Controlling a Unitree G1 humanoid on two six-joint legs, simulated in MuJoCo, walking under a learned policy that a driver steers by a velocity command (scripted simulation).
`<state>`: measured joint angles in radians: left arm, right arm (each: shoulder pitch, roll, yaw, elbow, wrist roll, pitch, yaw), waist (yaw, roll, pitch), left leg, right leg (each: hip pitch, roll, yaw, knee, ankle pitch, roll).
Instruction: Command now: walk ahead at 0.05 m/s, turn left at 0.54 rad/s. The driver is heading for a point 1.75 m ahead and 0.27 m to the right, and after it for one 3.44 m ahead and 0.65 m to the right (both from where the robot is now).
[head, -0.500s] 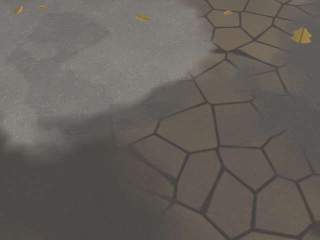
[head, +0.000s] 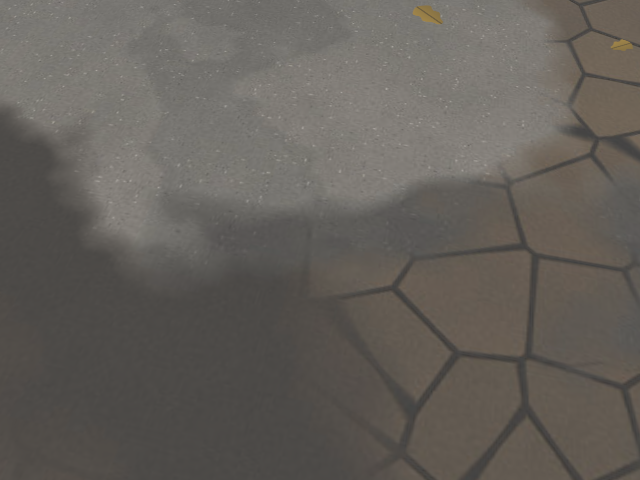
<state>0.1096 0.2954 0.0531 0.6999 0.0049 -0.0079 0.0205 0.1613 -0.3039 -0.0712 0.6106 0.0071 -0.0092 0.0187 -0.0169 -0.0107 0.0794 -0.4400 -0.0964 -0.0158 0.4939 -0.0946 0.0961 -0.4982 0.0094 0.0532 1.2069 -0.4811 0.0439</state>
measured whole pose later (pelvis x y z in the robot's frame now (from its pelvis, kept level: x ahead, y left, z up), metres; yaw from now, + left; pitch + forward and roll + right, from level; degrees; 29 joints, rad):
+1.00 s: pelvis +0.07 -0.07 +0.00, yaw +8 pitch -1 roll +0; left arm 0.22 0.21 0.03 0.70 0.01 -0.02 0.00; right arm 0.19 -0.20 -0.05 0.71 -0.01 0.02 -0.03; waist 0.00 0.00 0.03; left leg -0.26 -0.02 -0.11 0.57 -0.29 -0.03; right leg -0.22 0.02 0.00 0.57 -0.33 -0.02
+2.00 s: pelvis +0.12 -0.05 +0.02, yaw +8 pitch +1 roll +0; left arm 0.40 0.26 0.06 0.95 -0.03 -0.04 0.03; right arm 0.20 -0.24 -0.07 1.01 0.03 -0.08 -0.01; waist 0.04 -0.03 -0.01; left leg -0.36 0.04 0.03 0.65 -0.33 0.02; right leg -0.06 0.00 0.01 0.33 -0.28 -0.03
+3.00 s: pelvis +0.63 +0.00 +0.01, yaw -17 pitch +2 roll -1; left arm 0.36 0.29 0.07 0.78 -0.03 -0.04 0.01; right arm 0.03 -0.28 -0.02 0.71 0.00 -0.12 0.01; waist 0.09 0.04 0.02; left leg -0.54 0.02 -0.09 0.49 0.01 -0.04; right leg -0.10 0.12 0.19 0.43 -0.36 -0.06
